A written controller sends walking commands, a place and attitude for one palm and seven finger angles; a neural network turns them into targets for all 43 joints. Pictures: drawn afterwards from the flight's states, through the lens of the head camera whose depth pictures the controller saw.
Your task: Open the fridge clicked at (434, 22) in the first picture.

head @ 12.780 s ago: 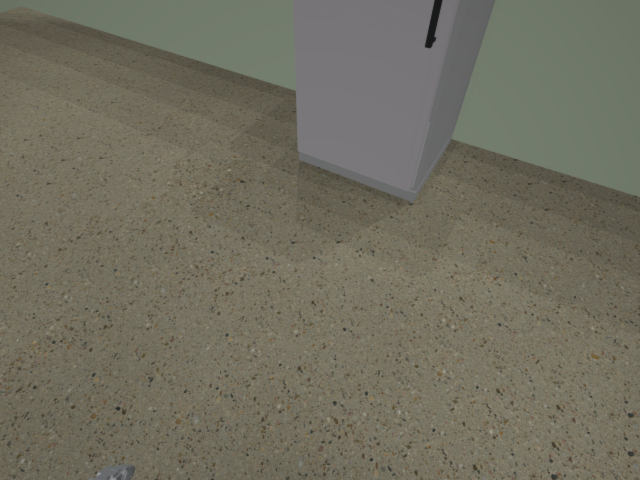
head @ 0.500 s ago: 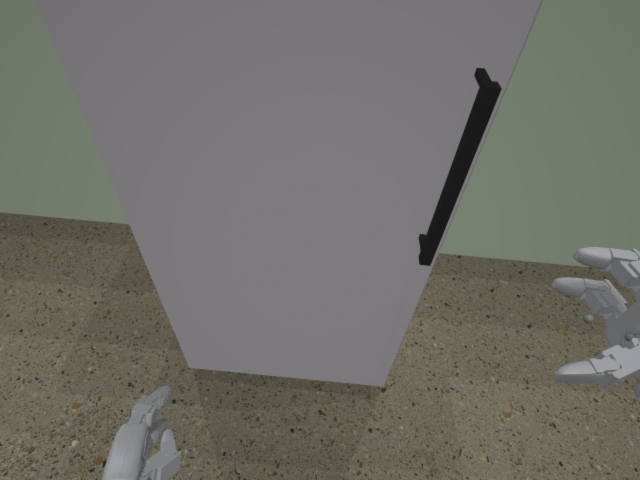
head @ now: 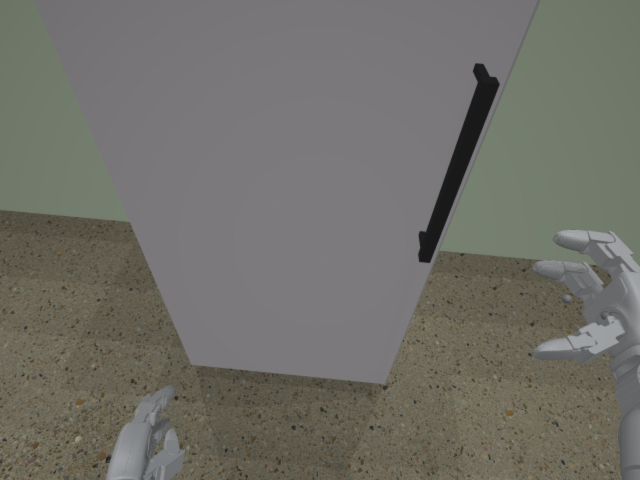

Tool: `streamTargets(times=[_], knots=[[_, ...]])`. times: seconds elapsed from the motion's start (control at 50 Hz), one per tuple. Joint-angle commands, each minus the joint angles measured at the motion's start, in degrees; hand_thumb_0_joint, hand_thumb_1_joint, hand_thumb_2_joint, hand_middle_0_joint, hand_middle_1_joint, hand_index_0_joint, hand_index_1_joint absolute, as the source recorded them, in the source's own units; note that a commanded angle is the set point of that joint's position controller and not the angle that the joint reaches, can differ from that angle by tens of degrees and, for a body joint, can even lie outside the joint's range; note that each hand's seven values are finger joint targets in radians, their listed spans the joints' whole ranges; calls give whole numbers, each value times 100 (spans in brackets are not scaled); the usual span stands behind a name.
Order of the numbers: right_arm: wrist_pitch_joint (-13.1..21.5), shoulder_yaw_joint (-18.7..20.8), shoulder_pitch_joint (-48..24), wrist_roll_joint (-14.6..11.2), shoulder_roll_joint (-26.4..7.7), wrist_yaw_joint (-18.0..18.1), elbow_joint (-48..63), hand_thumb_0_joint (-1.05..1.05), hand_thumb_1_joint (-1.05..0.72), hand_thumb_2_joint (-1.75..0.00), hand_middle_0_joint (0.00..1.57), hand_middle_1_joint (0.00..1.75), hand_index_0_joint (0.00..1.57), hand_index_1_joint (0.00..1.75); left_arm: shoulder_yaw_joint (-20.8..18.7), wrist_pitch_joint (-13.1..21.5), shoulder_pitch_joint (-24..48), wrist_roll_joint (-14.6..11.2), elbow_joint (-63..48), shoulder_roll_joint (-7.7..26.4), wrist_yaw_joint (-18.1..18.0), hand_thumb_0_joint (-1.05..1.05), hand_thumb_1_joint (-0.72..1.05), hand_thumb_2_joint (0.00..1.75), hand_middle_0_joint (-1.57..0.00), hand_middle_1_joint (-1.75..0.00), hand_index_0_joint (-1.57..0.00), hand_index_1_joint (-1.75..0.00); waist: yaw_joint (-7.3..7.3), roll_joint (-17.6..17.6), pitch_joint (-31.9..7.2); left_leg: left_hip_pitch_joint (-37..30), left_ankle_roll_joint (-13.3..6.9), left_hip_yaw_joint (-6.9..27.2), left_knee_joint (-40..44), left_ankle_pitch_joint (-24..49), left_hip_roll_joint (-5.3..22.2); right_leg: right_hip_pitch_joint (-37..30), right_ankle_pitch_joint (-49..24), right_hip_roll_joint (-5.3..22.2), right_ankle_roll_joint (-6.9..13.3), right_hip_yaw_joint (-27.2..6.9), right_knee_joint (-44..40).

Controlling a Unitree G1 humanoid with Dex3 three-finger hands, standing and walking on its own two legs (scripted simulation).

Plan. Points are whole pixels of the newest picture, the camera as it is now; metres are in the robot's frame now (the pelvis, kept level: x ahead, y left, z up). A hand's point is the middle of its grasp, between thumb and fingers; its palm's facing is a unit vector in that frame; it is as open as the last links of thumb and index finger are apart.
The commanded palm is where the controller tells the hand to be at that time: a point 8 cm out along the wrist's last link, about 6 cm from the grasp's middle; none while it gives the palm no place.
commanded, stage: move the hooked fingers beside the handle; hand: right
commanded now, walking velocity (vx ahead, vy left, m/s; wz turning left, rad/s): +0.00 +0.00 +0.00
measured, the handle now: (448, 178) +0.51 -0.16 +0.13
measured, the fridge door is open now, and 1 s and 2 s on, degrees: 0 0 0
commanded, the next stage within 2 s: none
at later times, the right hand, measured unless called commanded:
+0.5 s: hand (529, 262) +0.35 -0.24 +0.13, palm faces +0.06 +1.00 -0.01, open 14.0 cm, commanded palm +0.33 -0.29 +0.13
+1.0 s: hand (497, 232) +0.41 -0.21 +0.12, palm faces +0.06 +1.00 +0.00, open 14.0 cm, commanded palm +0.38 -0.27 +0.12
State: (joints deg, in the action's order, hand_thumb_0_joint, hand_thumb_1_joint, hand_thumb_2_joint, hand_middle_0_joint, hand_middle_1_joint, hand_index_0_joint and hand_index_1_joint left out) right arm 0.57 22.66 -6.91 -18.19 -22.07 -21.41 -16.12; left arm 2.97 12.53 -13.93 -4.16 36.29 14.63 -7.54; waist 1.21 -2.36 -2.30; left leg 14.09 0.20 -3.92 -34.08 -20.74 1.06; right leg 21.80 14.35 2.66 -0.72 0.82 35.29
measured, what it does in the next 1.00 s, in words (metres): stands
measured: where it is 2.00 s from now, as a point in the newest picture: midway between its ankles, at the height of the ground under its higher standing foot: outside the picture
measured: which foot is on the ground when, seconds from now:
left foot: down 0.00-1.00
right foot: down 0.00-1.00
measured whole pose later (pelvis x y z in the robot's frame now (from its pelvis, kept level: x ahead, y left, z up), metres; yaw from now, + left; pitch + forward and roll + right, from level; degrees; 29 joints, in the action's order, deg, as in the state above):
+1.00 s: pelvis +0.00 +0.00 +0.00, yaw +1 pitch +5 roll +1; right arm 5.7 19.0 -29.5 -11.6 -21.8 -13.4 -39.4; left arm 1.8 4.8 -17.1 -3.4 37.9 15.1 -5.5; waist -2.3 -1.6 -2.7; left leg 19.8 0.2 -2.8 -36.6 -21.4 0.6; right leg 26.9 15.3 3.3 -0.6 1.7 37.6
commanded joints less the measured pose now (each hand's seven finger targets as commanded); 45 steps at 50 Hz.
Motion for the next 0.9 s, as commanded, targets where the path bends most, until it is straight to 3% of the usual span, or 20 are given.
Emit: streamTargets(times=[0.0, 0.08, 0.1, 0.16, 0.2, 0.26, 0.3, 0.38, 0.42, 0.46, 0.5, 0.56, 0.58, 0.6, 0.68, 0.7, 0.76, 0.8, 0.82, 0.88], knots=[[344, 533, -1911, -62, -1609, 146, 944, 0, 50, -30, 30, 120, 30, 120, -299, 247, 461, 1, -877, 696, -45, 0, 90, 90, -20, -30, -20, -30, -36, 58, -943, 558, -2, 89, 641, 1298, -175, -1067, -651, -219, 246, -112, -409], [434, 412, -2241, 12, -1525, 178, 920, 0, 50, -30, 30, 120, 30, 120, -294, 209, 455, 3, -880, 687, -38, 0, 90, 90, -20, -30, -20, -30, -58, -326, -1085, 598, -43, 70, 575, 1238, -182, -1183, -647, -221, 220, -130, -430], [446, 405, -2217, 14, -1528, 186, 821, 0, 50, -30, 30, 120, 30, 120, -309, 197, 410, 13, -873, 697, -31, 0, 90, 90, -20, -30, -20, -30, -66, -108, -1096, 583, -35, 66, 593, 1220, -195, -1139, -636, -199, 239, -124, -406], [465, 305, -2379, 39, -1422, 208, 760, 0, 50, -30, 30, 120, 30, 120, -320, 181, 408, 11, -860, 703, -26, 0, 90, 90, -20, -30, -20, -30, -74, -296, -1185, 609, -52, 69, 550, 1264, -190, -1208, -668, -208, 224, -146, -410], [463, 265, -2296, 58, -1396, 244, 688, 0, 50, -30, 30, 120, 30, 120, -333, 156, 353, 12, -846, 724, -5, 0, 90, 90, -20, -30, -20, -30, -64, -46, -1189, 577, -54, 36, 547, 1265, -206, -1154, -701, -183, 236, -150, -400], [430, 53, -2823, 133, -1243, 345, 692, 0, 50, -30, 30, 120, 30, 120, -336, 126, 346, 5, -804, 718, -8, 0, 90, 90, -20, -30, -20, -30, -153, -243, -1124, 752, -62, 26, 536, 1106, -203, -1216, -567, -181, 214, -197, -446], [426, 102, -2826, 166, -1339, 433, 535, 0, 50, -30, 30, 120, 30, 120, -343, 85, 281, 13, -774, 756, -10, 0, 90, 90, -20, -30, -20, -30, -152, 107, -1124, 727, -54, 25, 578, 1015, -218, -1134, -508, -162, 238, -202, -440], [487, 24, -3213, 289, -1271, 607, 474, 0, 50, -30, 30, 120, 30, 120, -344, 34, 270, 33, -734, 726, 9, 0, 90, 90, -20, -30, -20, -30, -161, -234, -1243, 781, -77, 46, 527, 988, -208, -1245, -504, -173, 209, -210, -460], [523, 110, -3128, 303, -1360, 659, 334, 0, 50, -30, 30, 120, 30, 120, -343, -10, 245, 43, -732, 736, 28, 0, 90, 90, -20, -30, -20, -30, -122, -84, -1321, 653, -72, 76, 524, 1128, -204, -1175, -610, -174, 230, -171, -420], [555, 91, -3382, 334, -1368, 686, 257, 0, 50, -30, 30, 120, 30, 120, -339, -54, 216, 50, -708, 737, 42, 0, 90, 90, -20, -30, -20, -30, -153, -181, -1322, 682, -76, 70, 496, 1147, -209, -1163, -610, -177, 213, -170, -420], [565, 178, -3200, 356, -1466, 689, 29, 0, 50, -30, 30, 120, 30, 120, -364, -114, 140, 51, -692, 767, 57, 0, 90, 90, -20, -30, -20, -30, -125, 56, -1351, 585, -73, 64, 489, 1306, -223, -1092, -773, -157, 236, -138, -373], [592, 91, -3484, 375, -1387, 672, 35, 0, 50, -30, 30, 120, 30, 120, -376, -168, 144, 45, -712, 749, 82, 0, 90, 90, -20, -30, -20, -30, -165, -268, -1438, 637, -72, 105, 442, 1460, -210, -1168, -844, -180, 221, -86, -325], [597, 38, -3512, 375, -1335, 670, -39, 0, 50, -30, 30, 120, 30, 120, -367, -186, 115, 46, -711, 745, 90, 0, 90, 90, -20, -30, -20, -30, -173, -253, -1387, 664, -82, 92, 431, 1424, -218, -1133, -816, -183, 214, -116, -331], [614, 21, -3474, 364, -1332, 673, -103, 0, 50, -30, 30, 120, 30, 120, -380, -213, 77, 41, -714, 763, 98, 0, 90, 90, -20, -30, -20, -30, -175, 13, -1371, 603, -77, 88, 449, 1428, -229, -1045, -815, -169, 238, -106, -300], [644, -69, -3997, 397, -1311, 686, -366, 0, 50, -30, 30, 120, 30, 120, -404, -285, 3, 32, -638, 792, 84, 0, 90, 90, -20, -30, -20, -30, -294, -52, -1341, 806, -58, 118, 428, 1407, -227, -1053, -743, -180, 236, -105, -259], [682, -120, -4014, 409, -1284, 697, -383, 0, 50, -30, 30, 120, 30, 120, -409, -308, -41, 43, -632, 800, 89, 0, 90, 90, -20, -30, -20, -30, -304, 138, -1380, 757, -58, 109, 429, 1418, -235, -1021, -778, -173, 262, -102, -229], [754, -253, -4270, 464, -1156, 735, -445, 0, 50, -30, 30, 120, 30, 120, -410, -348, -50, 44, -621, 779, 106, 0, 90, 90, -20, -30, -20, -30, -310, -210, -1480, 842, -79, 122, 366, 1454, -224, -1126, -834, -189, 236, -117, -206], [829, -226, -4348, 465, -1207, 783, -532, 0, 50, -30, 30, 120, 30, 120, -429, -378, -132, 65, -578, 810, 116, 0, 90, 90, -20, -30, -20, -30, -325, 106, -1572, 767, -73, 112, 356, 1498, -240, -1078, -882, -180, 262, -126, -157], [817, -41, -4218, 479, -1359, 802, -721, 0, 50, -30, 30, 120, 30, 120, -444, -401, -122, 64, -585, 818, 118, 0, 90, 90, -20, -30, -20, -30, -255, 59, -1635, 756, -61, 152, 331, 1559, -230, -1036, -884, -183, 258, -90, -144], [850, -29, -4426, 534, -1426, 830, -971, 0, 50, -30, 30, 120, 30, 120, -444, -477, -184, 62, -546, 821, 136, 0, 90, 90, -20, -30, -20, -30, -297, 30, -1540, 799, -51, 162, 305, 1614, -227, -932, -890, -189, 253, -61, -124]])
